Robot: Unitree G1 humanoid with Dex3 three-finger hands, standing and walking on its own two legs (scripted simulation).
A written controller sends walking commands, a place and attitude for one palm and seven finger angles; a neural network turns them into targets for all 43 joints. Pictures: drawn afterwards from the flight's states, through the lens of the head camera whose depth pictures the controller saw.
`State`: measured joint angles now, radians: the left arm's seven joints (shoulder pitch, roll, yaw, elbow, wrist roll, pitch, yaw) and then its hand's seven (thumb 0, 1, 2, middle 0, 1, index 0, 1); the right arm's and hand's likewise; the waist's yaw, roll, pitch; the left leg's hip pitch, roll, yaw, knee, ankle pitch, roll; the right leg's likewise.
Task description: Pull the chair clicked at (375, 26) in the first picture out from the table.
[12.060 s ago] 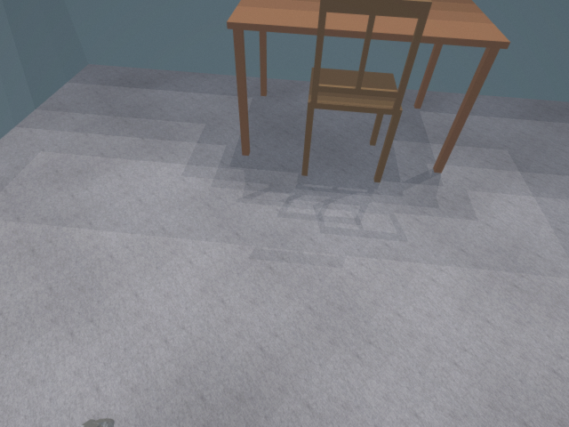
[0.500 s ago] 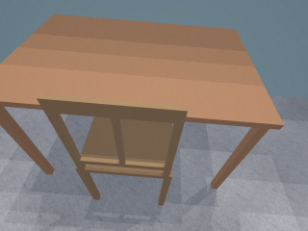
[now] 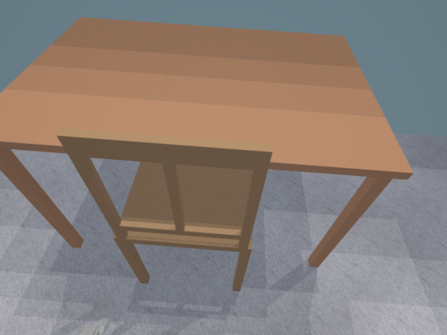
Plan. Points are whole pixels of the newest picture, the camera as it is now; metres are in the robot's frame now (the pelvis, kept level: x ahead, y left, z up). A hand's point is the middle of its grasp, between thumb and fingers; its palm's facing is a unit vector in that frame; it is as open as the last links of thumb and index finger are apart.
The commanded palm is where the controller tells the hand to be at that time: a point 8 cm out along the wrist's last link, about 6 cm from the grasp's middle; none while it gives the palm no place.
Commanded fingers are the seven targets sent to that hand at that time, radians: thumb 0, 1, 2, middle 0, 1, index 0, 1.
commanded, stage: raise the hand toward the chair's back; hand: left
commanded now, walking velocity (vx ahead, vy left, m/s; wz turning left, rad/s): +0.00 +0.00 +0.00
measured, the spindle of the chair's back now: (175, 199) +0.43 +0.15 -0.09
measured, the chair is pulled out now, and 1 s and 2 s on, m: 0.00 0.00 0.00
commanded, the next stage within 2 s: aim the fingers beside a spindle in 2.00 s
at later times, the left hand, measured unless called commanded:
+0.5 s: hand out of the picture +0.12 +0.17 -0.04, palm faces +0.11 -0.99 -0.11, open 10.8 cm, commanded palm +0.12 +0.22 -0.06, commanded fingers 0.00 0.18 0.59 -0.13 -0.19 -0.13 -0.19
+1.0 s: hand (133, 304) +0.18 +0.18 -0.07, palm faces -0.06 -1.00 -0.03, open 15.0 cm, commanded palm +0.16 +0.25 -0.04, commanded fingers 0.00 -0.41 0.34 -0.07 -0.09 -0.07 -0.09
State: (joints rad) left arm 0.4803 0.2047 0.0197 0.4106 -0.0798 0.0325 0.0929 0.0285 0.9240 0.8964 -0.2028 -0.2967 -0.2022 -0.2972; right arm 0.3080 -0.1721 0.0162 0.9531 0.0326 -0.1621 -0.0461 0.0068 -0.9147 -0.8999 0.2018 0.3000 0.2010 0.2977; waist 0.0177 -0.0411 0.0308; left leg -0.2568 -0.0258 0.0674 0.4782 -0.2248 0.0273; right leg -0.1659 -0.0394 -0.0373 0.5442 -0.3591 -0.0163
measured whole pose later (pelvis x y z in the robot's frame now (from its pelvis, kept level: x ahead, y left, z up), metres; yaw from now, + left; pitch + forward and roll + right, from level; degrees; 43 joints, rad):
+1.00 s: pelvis -0.04 -0.01 -0.09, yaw +0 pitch +17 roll -2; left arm 0.38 0.24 0.17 0.08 -0.28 -0.44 -0.32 0.00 -0.18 0.44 -0.09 -0.13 -0.09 -0.13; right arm 0.21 -0.25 -0.06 0.62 0.04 -0.20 -0.07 0.01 -0.91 -0.90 0.20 0.30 0.20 0.30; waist -0.03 0.03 -0.14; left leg -1.00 0.04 0.01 1.15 -0.45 0.02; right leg -0.84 0.01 -0.08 1.14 -0.59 -0.02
